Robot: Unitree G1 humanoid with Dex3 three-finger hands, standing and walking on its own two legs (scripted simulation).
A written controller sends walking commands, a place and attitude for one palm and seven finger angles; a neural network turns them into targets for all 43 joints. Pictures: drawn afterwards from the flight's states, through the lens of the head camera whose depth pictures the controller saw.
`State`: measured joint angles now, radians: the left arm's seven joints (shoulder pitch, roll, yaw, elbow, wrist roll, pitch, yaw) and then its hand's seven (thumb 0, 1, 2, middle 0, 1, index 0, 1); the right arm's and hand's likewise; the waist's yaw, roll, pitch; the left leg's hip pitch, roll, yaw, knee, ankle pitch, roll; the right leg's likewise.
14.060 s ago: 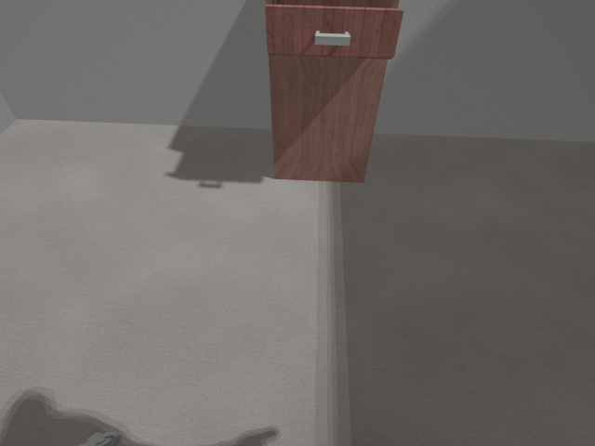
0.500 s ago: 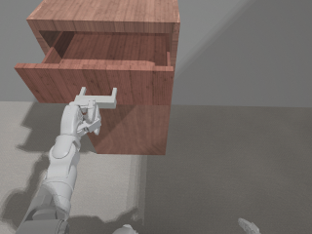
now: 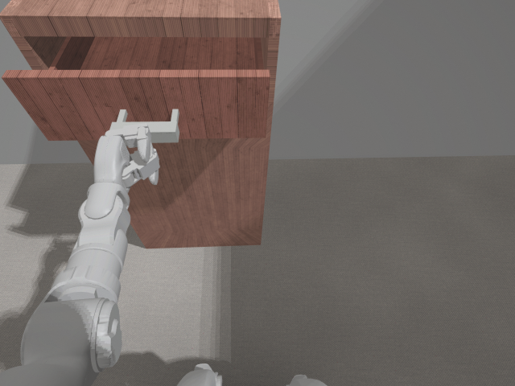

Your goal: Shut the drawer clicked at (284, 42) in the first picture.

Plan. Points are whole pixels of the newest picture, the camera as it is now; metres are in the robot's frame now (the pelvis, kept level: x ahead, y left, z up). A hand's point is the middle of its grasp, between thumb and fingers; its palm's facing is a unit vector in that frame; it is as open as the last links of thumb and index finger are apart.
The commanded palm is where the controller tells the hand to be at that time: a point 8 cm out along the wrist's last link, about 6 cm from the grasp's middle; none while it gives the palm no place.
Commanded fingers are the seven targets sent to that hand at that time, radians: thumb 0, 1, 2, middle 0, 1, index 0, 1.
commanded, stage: push the drawer shut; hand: left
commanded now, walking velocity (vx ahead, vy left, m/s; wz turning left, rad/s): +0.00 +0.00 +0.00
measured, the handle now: (147, 123) +0.53 +0.18 +0.09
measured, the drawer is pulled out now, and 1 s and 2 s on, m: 0.11 0.00 0.00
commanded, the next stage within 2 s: pull the fist back off the drawer in 1.36 s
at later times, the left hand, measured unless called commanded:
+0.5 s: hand (159, 134) +0.50 +0.16 +0.08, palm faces +0.03 -1.00 -0.01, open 3.3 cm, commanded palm +0.49 +0.20 +0.09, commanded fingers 0.00 0.90 0.90 -1.40 -1.60 -1.40 -1.60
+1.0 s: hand (164, 111) +0.56 +0.16 +0.09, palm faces +0.04 -1.00 -0.02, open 3.4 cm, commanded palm +0.56 +0.20 +0.09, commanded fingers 0.00 0.90 0.90 -1.40 -1.60 -1.40 -1.60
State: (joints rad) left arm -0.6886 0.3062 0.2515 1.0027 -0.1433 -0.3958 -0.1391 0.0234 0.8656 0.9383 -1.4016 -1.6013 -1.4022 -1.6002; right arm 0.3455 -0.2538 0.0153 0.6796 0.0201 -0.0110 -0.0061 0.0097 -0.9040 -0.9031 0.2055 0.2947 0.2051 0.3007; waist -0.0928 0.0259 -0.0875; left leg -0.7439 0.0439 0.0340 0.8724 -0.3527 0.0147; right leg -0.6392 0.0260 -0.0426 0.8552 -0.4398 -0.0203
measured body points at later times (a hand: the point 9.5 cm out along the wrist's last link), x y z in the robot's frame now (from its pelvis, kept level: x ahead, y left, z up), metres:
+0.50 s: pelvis +0.00 +0.00 -0.01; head +0.10 +0.01 +0.43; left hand +0.49 +0.21 +0.09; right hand +0.01 -0.26 -0.13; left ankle +0.04 +0.11 -0.69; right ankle -0.01 -0.11 -0.69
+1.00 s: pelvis +0.00 +0.00 -0.02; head +0.14 +0.02 +0.41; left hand +0.55 +0.21 +0.09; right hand -0.04 -0.26 -0.12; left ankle +0.04 +0.11 -0.69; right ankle -0.01 -0.11 -0.69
